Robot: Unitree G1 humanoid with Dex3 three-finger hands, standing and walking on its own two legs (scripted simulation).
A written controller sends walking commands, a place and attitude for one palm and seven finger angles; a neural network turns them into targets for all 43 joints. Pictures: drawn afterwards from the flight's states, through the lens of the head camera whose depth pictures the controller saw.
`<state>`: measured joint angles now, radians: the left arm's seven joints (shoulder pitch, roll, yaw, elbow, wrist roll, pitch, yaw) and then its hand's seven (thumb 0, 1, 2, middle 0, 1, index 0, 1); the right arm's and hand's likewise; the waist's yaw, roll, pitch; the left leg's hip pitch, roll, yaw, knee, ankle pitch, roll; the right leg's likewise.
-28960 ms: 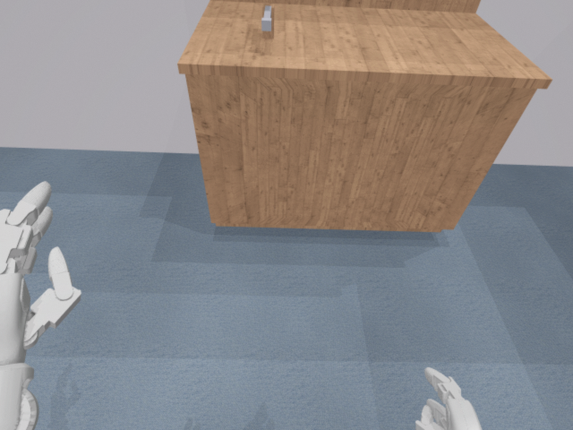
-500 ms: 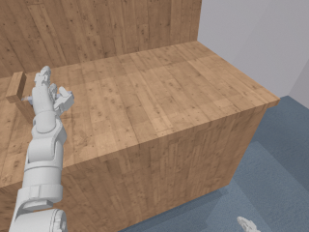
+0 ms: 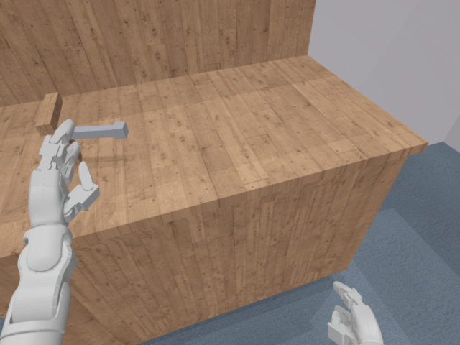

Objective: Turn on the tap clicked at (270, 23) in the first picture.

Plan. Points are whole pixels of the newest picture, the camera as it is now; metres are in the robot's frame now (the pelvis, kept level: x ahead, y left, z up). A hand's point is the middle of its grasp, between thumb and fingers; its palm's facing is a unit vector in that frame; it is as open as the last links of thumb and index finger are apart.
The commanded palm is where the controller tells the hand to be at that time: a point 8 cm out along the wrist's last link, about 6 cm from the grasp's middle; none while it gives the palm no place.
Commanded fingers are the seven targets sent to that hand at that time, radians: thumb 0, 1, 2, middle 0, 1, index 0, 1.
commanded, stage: draw the hand back beside the body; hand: left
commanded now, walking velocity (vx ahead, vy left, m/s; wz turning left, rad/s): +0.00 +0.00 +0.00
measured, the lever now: (120, 130) +0.52 +0.30 +0.11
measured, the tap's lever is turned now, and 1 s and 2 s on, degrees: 75 75 75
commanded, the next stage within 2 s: step back with the hand held close in 0.72 s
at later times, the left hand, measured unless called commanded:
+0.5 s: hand (61, 253) +0.19 +0.24 +0.16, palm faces +0.42 -0.84 -0.34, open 7.4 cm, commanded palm +0.14 +0.28 +0.17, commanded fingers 0.00 0.90 0.90 -0.20 -0.30 -0.20 -0.30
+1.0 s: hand (59, 243) +0.20 +0.26 +0.15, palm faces +0.42 -0.83 -0.37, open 7.4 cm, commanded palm +0.15 +0.30 +0.17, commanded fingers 0.00 0.90 0.90 -0.20 -0.30 -0.20 -0.30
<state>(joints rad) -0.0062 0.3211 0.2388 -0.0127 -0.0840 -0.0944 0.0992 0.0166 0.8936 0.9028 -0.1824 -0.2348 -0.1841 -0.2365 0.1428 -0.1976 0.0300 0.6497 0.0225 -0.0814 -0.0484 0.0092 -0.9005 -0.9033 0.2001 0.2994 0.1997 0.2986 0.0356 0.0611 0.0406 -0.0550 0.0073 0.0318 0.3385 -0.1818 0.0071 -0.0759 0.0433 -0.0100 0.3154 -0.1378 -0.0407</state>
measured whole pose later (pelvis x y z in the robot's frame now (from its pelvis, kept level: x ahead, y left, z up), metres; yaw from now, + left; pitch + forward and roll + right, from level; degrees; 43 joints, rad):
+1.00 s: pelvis -0.01 +0.01 +0.00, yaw +1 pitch -3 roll -1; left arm 0.40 0.32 0.30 -0.36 -0.04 -0.15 0.12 0.02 0.89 0.90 -0.20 -0.30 -0.21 -0.30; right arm 0.17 -0.22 0.01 0.61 0.01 -0.10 -0.05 0.01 -0.90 -0.90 0.20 0.30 0.20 0.30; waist 0.03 0.06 0.04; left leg -0.19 0.01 0.00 0.45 -0.22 0.02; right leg -0.16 0.04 -0.04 0.35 -0.14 -0.03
